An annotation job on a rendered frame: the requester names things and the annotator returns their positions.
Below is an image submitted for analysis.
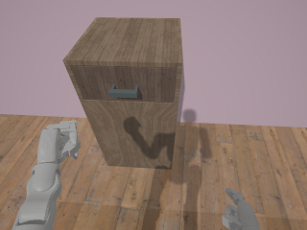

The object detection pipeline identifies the cabinet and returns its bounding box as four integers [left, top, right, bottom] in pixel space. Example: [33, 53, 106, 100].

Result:
[63, 17, 183, 170]

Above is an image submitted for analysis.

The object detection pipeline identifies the drawer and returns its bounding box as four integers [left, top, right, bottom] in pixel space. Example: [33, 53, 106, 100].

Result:
[71, 65, 176, 103]

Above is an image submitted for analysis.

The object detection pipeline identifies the robot right hand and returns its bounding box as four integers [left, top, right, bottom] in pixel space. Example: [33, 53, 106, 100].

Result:
[222, 187, 259, 230]

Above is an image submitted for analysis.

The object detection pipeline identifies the robot left hand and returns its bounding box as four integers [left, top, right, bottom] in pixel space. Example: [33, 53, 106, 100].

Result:
[37, 120, 81, 165]

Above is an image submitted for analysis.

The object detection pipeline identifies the left robot forearm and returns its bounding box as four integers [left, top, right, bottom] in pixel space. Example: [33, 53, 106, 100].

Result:
[12, 162, 62, 230]

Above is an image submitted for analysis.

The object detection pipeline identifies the handle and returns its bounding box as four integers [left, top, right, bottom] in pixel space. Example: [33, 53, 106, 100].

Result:
[107, 84, 138, 99]

